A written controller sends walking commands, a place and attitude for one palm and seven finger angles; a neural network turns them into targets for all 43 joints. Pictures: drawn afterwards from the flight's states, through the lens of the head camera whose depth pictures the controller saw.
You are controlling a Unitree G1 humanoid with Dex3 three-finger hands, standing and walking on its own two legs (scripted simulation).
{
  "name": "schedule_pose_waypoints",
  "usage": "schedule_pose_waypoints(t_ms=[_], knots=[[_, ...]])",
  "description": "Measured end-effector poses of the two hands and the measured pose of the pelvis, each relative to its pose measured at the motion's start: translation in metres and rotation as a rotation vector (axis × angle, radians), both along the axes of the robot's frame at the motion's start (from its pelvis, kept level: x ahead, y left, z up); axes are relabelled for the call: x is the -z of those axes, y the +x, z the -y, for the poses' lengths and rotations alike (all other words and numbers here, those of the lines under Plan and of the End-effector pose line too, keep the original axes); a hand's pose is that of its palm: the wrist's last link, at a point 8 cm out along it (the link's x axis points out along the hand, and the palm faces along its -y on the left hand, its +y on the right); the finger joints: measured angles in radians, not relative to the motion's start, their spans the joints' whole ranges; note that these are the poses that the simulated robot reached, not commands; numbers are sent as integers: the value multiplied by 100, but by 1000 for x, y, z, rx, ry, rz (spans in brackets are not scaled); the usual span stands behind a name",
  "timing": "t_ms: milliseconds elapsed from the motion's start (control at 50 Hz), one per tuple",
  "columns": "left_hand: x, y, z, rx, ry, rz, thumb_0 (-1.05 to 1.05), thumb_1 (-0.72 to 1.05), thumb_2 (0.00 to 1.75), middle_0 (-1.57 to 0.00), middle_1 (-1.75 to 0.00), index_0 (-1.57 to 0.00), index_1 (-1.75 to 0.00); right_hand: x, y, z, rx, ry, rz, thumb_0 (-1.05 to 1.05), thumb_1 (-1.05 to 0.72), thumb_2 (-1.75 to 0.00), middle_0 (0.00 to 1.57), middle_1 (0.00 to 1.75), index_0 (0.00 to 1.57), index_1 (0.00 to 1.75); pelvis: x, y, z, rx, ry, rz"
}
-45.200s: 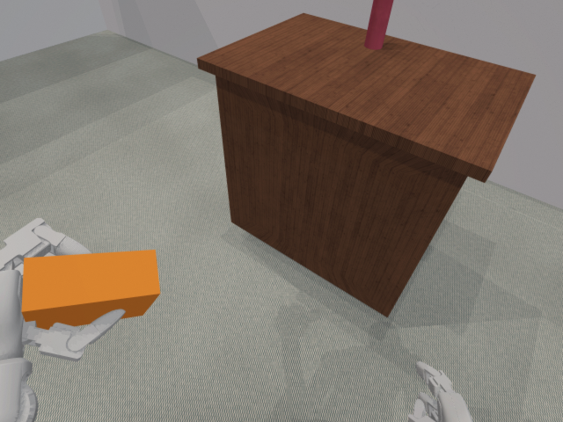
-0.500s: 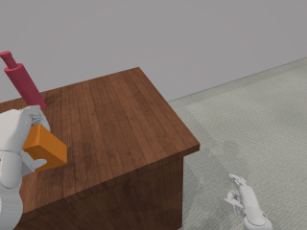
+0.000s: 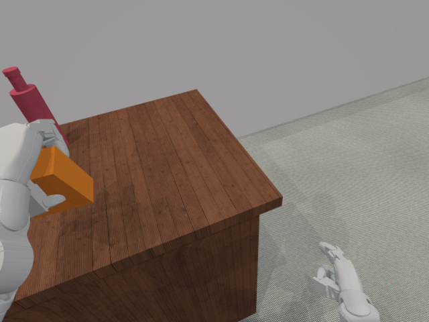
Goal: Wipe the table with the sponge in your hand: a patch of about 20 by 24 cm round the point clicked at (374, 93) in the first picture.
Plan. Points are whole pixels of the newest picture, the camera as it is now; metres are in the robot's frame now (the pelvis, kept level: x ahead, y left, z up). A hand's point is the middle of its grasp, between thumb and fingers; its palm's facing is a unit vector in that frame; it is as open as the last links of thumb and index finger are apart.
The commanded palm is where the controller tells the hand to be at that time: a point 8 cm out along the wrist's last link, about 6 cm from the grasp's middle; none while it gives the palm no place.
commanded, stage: lift the sponge slowly off the table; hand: left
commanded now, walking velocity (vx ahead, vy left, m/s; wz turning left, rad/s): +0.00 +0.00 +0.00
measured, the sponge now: (51, 189) +0.22 +0.32 +0.19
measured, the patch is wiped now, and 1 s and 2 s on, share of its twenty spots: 1.00 1.00 1.00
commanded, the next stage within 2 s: bring the sponge back beside the body in 0.12 s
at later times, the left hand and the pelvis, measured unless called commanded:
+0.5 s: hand (38, 174) +0.21 +0.31 +0.23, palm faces +0.36 -0.12 -0.92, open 9.2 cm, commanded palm +0.15 +0.31 +0.30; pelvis +0.01 +0.01 +0.00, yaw +0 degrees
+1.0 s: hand (45, 180) +0.21 +0.29 +0.23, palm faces +0.36 -0.16 -0.92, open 9.3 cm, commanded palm +0.15 +0.30 +0.29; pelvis +0.01 +0.01 +0.00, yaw -1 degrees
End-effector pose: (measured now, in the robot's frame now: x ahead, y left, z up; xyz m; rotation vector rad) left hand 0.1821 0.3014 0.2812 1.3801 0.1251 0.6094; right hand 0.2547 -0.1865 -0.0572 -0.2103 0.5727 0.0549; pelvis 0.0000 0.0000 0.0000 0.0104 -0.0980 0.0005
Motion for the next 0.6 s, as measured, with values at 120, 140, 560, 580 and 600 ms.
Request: schedule_pose_waypoints(t_ms=[120,140,560,580,600], knots=[[-8,1,11,53,3,29,-1,-47,107,-80,-141,-84,-142,-1,5,-6,-4,19,3,2,-91,-90,20,30,21,30,-1,3,-5,8,1,-8],[-8,0,12,56,3,32,-1,-47,107,-80,-141,-84,-142,-2,6,-8,-6,23,2,2,-91,-90,20,30,21,30,-1,4,-5,10,1,-9],[6,-4,-2,2,-66,38,-1,-47,107,-80,-141,-84,-142,-8,17,-19,-33,8,-3,2,-91,-90,20,30,21,30,-1,9,-9,7,-5,-6],[6,-4,0,10,-69,41,-1,-47,107,-80,-141,-84,-142,-8,17,-20,-32,9,0,2,-91,-90,20,30,21,30,-1,9,-9,7,-5,-5],[6,-4,2,19,-70,43,-1,-47,107,-80,-141,-84,-142,-9,18,-20,-30,10,2,2,-91,-90,20,30,21,30,-2,10,-10,7,-5,-4]])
